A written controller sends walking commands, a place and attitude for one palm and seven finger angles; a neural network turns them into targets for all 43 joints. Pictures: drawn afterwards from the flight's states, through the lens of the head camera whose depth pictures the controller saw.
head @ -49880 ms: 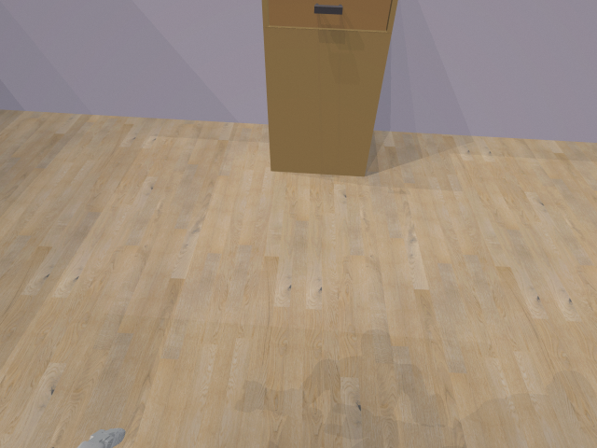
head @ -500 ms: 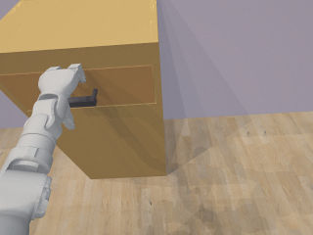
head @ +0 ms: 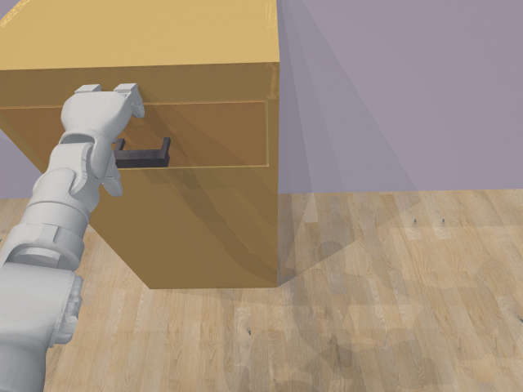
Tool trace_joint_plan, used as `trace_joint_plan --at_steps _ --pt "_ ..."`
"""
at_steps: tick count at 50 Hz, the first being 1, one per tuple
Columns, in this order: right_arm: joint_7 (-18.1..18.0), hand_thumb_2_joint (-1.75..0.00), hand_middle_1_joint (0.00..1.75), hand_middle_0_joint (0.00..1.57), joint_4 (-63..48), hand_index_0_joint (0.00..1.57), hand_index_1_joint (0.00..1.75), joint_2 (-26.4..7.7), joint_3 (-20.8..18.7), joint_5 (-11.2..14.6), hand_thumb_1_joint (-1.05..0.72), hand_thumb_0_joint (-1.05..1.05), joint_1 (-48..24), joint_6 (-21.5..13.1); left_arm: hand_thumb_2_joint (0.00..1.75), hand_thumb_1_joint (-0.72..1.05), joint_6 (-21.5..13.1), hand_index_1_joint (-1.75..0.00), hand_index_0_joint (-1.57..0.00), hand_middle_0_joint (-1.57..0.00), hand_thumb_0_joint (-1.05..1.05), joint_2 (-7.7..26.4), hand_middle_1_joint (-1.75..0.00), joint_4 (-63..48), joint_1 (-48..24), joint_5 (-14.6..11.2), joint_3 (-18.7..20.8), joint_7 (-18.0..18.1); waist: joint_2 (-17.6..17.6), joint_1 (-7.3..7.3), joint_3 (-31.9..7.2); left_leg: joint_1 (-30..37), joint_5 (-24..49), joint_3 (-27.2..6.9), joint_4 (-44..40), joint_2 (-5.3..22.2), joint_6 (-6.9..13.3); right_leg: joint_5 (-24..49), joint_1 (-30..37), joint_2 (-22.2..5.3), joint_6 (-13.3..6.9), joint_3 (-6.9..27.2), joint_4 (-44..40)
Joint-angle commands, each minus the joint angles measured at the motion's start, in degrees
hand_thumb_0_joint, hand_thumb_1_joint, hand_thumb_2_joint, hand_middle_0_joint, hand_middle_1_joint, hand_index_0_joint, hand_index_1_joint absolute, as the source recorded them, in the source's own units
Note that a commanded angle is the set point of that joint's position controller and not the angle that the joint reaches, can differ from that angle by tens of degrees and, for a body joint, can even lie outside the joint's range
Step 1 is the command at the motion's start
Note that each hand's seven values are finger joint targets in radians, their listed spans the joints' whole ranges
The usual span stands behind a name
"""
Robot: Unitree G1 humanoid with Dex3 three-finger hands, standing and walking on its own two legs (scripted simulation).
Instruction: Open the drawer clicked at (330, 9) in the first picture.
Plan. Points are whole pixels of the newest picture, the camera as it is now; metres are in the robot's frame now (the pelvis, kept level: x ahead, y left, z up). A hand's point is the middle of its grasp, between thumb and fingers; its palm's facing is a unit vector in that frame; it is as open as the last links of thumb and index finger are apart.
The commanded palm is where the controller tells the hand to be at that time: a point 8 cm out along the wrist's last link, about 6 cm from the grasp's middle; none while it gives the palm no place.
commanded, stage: move the hooked fingers above the handle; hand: left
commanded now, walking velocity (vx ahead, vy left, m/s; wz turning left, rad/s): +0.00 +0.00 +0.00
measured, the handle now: (141, 150) +0.52 +0.23 +0.05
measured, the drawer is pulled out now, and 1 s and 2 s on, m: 0.00 0.00 0.00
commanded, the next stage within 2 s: none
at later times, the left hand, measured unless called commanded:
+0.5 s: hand (110, 145) +0.47 +0.24 +0.12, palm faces -0.01 +0.03 -1.00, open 13.5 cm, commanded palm +0.44 +0.23 +0.17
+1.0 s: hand (109, 157) +0.45 +0.24 +0.11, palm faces -0.13 +0.02 -0.99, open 13.8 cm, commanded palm +0.44 +0.23 +0.17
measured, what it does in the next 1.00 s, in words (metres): stands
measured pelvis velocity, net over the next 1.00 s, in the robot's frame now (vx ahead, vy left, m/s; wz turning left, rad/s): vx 0.01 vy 0.00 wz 0.02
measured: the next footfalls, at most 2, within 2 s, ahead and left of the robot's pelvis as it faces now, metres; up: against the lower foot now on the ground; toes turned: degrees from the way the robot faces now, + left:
none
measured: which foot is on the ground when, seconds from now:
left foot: down 0.00-1.00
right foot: down 0.00-1.00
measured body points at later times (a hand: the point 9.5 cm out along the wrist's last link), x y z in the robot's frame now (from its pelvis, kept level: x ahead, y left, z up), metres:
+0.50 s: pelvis +0.01 +0.00 +0.00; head +0.06 -0.02 +0.45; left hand +0.46 +0.24 +0.17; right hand +0.09 -0.26 -0.14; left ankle -0.02 +0.12 -0.73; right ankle +0.01 -0.12 -0.73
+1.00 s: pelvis +0.01 +0.00 +0.00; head +0.06 -0.03 +0.45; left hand +0.45 +0.24 +0.16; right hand +0.09 -0.27 -0.14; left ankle -0.02 +0.12 -0.73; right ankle +0.01 -0.12 -0.73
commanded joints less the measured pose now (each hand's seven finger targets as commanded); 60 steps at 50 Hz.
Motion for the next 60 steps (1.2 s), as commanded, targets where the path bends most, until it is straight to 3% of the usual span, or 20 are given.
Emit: trace_joint_plan --at_steps 1,5,10,11,14,16,19,21,23,26,29,32,37,41,46,49,50,54,56,60 --pt "-0.66 -0.90 0.30 0.20 -5.77 0.20 0.30 -8.43 -3.00 0.04 -0.90 0.00 2.79 -0.82 0.30 -0.50 -0.27 -1.20 -0.30 -0.30 0.00 9.65 -1.20 -9.13 -20.08 -0.69 1.69 -3.24 -6.44 -0.55 -20.76 7.51 17.64 0.19 -1.75 -2.03 2.43 16.84 13.59 1.97 -1.71 -0.51 -2.44" --pt "-0.43 -0.90 0.30 0.20 -6.48 0.20 0.30 -7.97 -2.96 -0.02 -0.90 0.00 2.30 -0.39 0.30 -0.50 -3.21 -1.20 -0.30 -0.30 0.00 6.85 -1.20 -13.79 -18.82 -1.97 0.50 -4.56 -4.53 0.19 -16.37 7.44 15.70 -0.18 -2.16 -2.02 2.24 14.19 10.39 2.03 -2.02 -0.69 -2.68" --pt "-0.38 -0.90 0.30 0.20 -6.76 0.20 0.30 -6.97 -3.50 -0.83 -0.90 0.00 2.38 -0.59 0.30 -0.50 -8.35 -1.20 -0.30 -0.30 0.00 17.15 -1.20 -24.51 -22.82 -1.06 10.80 1.18 1.03 2.50 -24.00 9.86 24.61 -1.17 -0.31 -2.22 1.91 19.74 13.87 2.54 -2.61 -0.24 0.28" --pt "-0.31 -0.90 0.30 0.20 -6.42 0.20 0.30 -7.07 -3.44 -1.01 -0.90 0.00 2.24 -0.71 0.30 -0.50 -8.25 -1.20 -0.30 -0.30 0.00 19.88 -1.20 -24.22 -22.73 -0.75 13.36 3.03 1.35 3.06 -24.35 9.11 25.44 -1.25 -0.01 -2.35 1.72 19.89 14.41 2.69 -2.66 -0.33 0.59" --pt "0.31 -0.90 0.30 0.20 -5.20 0.20 0.30 -6.33 -3.39 -0.93 -0.90 0.00 1.70 -1.41 0.30 -0.50 -5.50 -1.20 -0.30 -0.30 0.00 20.23 -1.20 -22.19 -22.26 0.47 14.69 8.05 2.84 3.21 -24.29 8.19 25.97 -0.77 -0.09 -2.36 1.22 20.96 14.74 2.78 -2.61 -0.58 0.86" --pt "0.52 -0.90 0.30 0.20 -4.44 0.20 0.30 -6.84 -3.18 -0.71 -0.90 0.00 1.01 -1.49 0.30 -0.50 -2.05 -1.20 -0.30 -0.30 0.00 20.15 -1.20 -18.09 -21.96 1.17 13.98 9.40 0.65 2.62 -23.81 6.66 23.76 -0.29 -0.55 -2.39 1.14 20.01 15.55 2.79 -2.44 -0.65 0.45" --pt "0.67 -0.90 0.30 0.20 -3.82 0.20 0.30 -7.64 -3.28 -0.32 -0.90 0.00 0.98 -1.58 0.30 -0.50 3.33 -1.20 -0.30 -0.30 0.00 15.29 -1.20 -12.88 -21.38 1.57 7.77 7.15 0.05 1.26 -23.25 7.61 21.85 0.37 -1.50 -1.86 1.32 18.86 14.26 2.44 -2.11 -0.95 -0.45" --pt "0.78 -0.90 0.30 0.20 -4.53 0.20 0.30 -8.02 -3.57 0.17 -0.90 0.00 1.16 -1.11 0.30 -0.50 5.66 -1.20 -0.30 -0.30 0.00 7.90 -1.20 -11.69 -19.46 0.29 1.28 2.66 -1.99 -0.36 -24.03 10.14 23.92 0.40 -1.15 -1.66 1.70 20.29 14.01 2.45 -1.97 -1.19 -1.19" --pt "0.63 -0.90 0.30 0.20 -5.36 0.20 0.30 -8.29 -3.59 0.41 -0.90 0.00 0.80 -0.26 0.30 -0.50 5.23 -1.20 -0.30 -0.30 0.00 8.31 -1.20 -14.70 -16.46 -1.48 1.60 -1.18 -3.72 0.46 -23.35 11.38 23.69 0.25 -1.36 -1.61 2.00 20.35 14.44 2.42 -1.77 -1.04 -1.81" --pt "-0.02 -0.90 0.30 0.20 -7.17 0.20 0.30 -7.87 -3.15 0.24 -0.90 0.00 -0.69 -0.08 0.30 -0.50 2.36 -1.20 -0.30 -0.30 0.00 2.37 -1.20 -20.26 -17.11 -3.57 -3.48 -5.49 -5.38 -0.75 -19.73 11.71 21.55 -0.30 -1.65 -2.06 2.57 19.34 13.43 2.10 -1.66 -0.98 -2.93" --pt "-0.78 -0.90 0.30 0.20 -7.25 0.20 0.30 -7.49 -2.65 -0.11 -0.90 0.00 -0.87 0.11 0.30 -0.50 -2.19 -1.20 -0.30 -0.30 0.00 9.57 -1.20 -21.86 -17.50 -2.91 2.92 -5.60 -5.31 0.95 -17.30 9.98 19.04 -0.64 -1.83 -2.48 2.64 18.02 13.75 1.97 -1.90 -0.43 -2.62" --pt "-1.25 -0.90 0.30 0.20 -7.04 0.20 0.30 -7.15 -2.30 -0.26 -0.90 0.00 -0.91 -0.10 0.30 -0.50 -5.52 -1.20 -0.30 -0.30 0.00 18.54 -1.20 -21.95 -19.95 -1.72 11.11 -1.94 -3.21 2.60 -18.18 6.72 18.37 -0.71 -1.89 -2.84 2.35 17.64 15.78 1.79 -2.12 0.11 -1.44" --pt "-0.62 -0.90 0.30 0.20 -5.87 0.20 0.30 -6.26 -2.49 -0.64 -0.90 0.00 -1.00 -1.54 0.30 -0.50 -3.87 -1.20 -0.30 -0.30 0.00 21.94 -1.20 -21.05 -22.95 1.40 14.09 6.39 2.40 3.27 -23.29 6.47 22.03 0.08 -0.70 -2.82 1.29 20.13 17.02 2.05 -2.39 0.18 0.20" --pt "-0.09 -0.90 0.30 0.20 -5.25 0.20 0.30 -7.08 -3.11 -0.41 -0.90 0.00 -0.17 -1.80 0.30 -0.50 0.96 -1.20 -0.30 -0.30 0.00 16.31 -1.20 -14.39 -19.42 1.10 8.94 4.86 -0.10 1.40 -25.54 7.70 22.89 0.96 -0.50 -2.56 1.47 22.35 17.82 2.08 -1.88 -0.22 -0.25" --pt "-0.36 -0.90 0.30 0.20 -6.29 0.20 0.30 -7.97 -3.57 0.37 -0.90 0.00 0.07 -1.22 0.30 -0.50 2.23 -1.20 -0.30 -0.30 0.00 -0.15 -1.20 -17.63 -17.99 -3.63 -6.67 -5.50 -6.03 -2.76 -20.07 11.46 19.90 0.11 -0.88 -2.25 2.69 19.79 12.88 2.11 -1.25 -0.62 -3.39" --pt "-1.04 -0.90 0.30 0.20 -6.38 0.20 0.30 -7.79 -3.21 -0.28 -0.90 0.00 -0.44 -0.95 0.30 -0.50 -2.13 -1.20 -0.30 -0.30 0.00 2.76 -1.20 -23.72 -18.86 -5.34 -4.41 -9.03 -5.17 -1.92 -18.80 12.02 19.33 -0.77 -0.66 -2.97 2.90 19.63 12.51 1.95 -1.37 -0.35 -3.03" --pt "-1.23 -0.90 0.30 0.20 -6.10 0.20 0.30 -7.80 -3.24 -0.39 -0.90 0.00 -0.07 -0.78 0.30 -0.50 -4.16 -1.20 -0.30 -0.30 0.00 6.25 -1.20 -25.37 -19.50 -5.25 -1.15 -8.95 -4.82 -0.87 -19.24 11.73 19.59 -1.25 -0.70 -3.03 2.59 19.66 13.05 2.07 -1.66 -0.29 -2.54" --pt "-1.08 -0.90 0.30 0.20 -5.49 0.20 0.30 -6.87 -2.90 -0.49 -0.90 0.00 0.70 -0.49 0.30 -0.50 -9.04 -1.20 -0.30 -0.30 0.00 16.25 -1.20 -25.39 -20.93 -3.85 9.89 -2.86 -0.91 2.10 -20.15 9.35 22.73 -1.80 -0.27 -3.12 1.80 19.94 14.01 2.27 -2.52 -0.51 -0.38" --pt "-0.74 -0.90 0.30 0.20 -4.98 0.20 0.30 -6.86 -2.51 -0.71 -0.90 0.00 0.57 -0.72 0.30 -0.50 -8.48 -1.20 -0.30 -0.30 0.00 23.31 -1.20 -23.36 -21.78 -2.44 16.74 2.44 0.51 3.98 -20.28 5.70 22.86 -1.67 -0.61 -3.13 1.10 19.23 15.47 2.29 -2.71 -0.54 0.41" --pt "-0.03 -0.90 0.30 0.20 -4.44 0.20 0.30 -5.87 -1.85 -0.33 -0.90 0.00 -2.35 -2.11 0.30 -0.50 -1.30 -1.20 -0.30 -0.30 0.00 20.01 -1.20 -19.71 -21.53 0.97 13.16 11.11 2.26 4.63 -22.61 5.03 22.80 0.52 -1.28 -2.75 0.24 20.41 17.13 2.29 -2.61 -0.34 0.50"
